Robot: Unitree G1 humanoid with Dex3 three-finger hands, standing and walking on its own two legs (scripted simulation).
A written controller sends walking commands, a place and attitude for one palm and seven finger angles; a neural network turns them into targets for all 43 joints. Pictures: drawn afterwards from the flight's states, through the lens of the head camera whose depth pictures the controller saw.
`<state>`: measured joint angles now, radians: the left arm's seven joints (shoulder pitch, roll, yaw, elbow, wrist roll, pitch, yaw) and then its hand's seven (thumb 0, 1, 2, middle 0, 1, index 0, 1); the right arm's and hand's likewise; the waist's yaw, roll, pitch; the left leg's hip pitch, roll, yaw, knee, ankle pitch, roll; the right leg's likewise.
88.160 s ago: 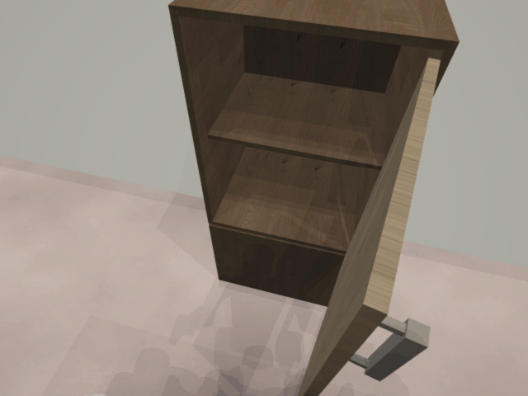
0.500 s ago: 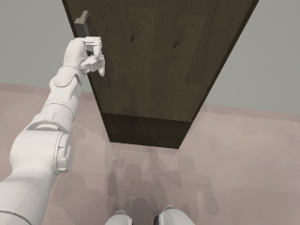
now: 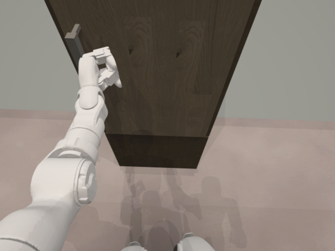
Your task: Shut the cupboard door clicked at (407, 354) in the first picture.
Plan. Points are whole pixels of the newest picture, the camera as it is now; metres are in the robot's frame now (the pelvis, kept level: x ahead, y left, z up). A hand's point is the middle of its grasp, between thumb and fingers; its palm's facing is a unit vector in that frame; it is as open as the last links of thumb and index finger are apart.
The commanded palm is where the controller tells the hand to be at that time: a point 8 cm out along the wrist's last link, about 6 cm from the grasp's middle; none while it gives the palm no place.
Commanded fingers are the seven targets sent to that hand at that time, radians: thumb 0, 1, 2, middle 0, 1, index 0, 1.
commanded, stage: pull the fist back off the door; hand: left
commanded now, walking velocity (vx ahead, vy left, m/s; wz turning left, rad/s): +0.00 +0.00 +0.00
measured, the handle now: (84, 58) +0.58 +0.16 +0.12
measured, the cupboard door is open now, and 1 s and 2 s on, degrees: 0 0 0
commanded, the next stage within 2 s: draw the hand back to the body in 0.42 s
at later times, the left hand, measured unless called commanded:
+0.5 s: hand (106, 102) +0.42 +0.10 +0.12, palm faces +0.07 -1.00 +0.00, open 3.2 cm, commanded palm +0.40 +0.14 +0.13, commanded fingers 0.00 0.90 0.90 -1.30 -1.50 -1.30 -1.50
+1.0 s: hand (71, 125) +0.35 +0.15 +0.16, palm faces +0.07 -1.00 -0.02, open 3.1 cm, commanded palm +0.31 +0.20 +0.16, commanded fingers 0.00 0.90 0.90 -1.19 -1.38 -1.19 -1.38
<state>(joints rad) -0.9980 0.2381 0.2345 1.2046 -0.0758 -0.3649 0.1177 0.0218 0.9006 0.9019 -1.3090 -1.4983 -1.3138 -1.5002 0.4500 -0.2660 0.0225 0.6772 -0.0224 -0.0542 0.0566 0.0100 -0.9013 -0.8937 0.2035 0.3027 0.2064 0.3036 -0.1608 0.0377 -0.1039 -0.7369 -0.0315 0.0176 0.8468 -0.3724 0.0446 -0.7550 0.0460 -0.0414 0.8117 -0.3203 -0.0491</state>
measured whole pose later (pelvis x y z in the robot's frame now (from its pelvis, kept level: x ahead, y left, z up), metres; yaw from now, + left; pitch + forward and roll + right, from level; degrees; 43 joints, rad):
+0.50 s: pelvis +0.03 -0.02 +0.02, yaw +1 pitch +7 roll +0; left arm -0.43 0.10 0.05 0.55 -0.13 -0.19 0.08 0.02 0.90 0.90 -1.30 -1.50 -1.31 -1.50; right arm 0.22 -0.25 0.00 0.59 0.03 -0.02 0.00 0.01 -0.90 -0.89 0.20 0.30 0.20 0.30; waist -0.02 0.03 -0.08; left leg -0.45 -0.03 -0.01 0.71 -0.37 0.02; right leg -0.48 0.05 -0.06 0.70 -0.34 -0.07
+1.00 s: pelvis +0.02 -0.01 +0.03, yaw +1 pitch +1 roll +0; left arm -0.12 0.18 0.09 0.13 -0.20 -0.01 -0.03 0.02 0.90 0.90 -1.30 -1.49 -1.30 -1.50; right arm 0.26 -0.26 0.04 0.60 0.07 -0.01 -0.05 0.02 -0.90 -0.89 0.20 0.30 0.20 0.30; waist 0.01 0.06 -0.04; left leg -0.29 -0.04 0.00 0.61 -0.33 0.04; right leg -0.32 0.04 -0.04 0.60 -0.30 -0.05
